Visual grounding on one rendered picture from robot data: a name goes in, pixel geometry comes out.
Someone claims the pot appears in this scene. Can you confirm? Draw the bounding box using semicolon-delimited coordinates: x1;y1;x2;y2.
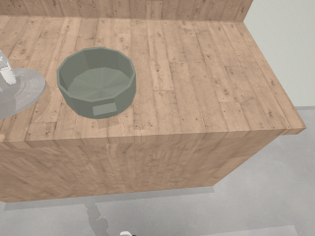
56;46;137;120

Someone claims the lid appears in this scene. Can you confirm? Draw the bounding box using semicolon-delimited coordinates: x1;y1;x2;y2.
0;68;46;120

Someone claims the table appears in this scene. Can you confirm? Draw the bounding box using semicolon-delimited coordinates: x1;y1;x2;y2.
0;0;307;203

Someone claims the robot left hand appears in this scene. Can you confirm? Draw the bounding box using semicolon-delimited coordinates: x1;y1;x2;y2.
0;50;17;92

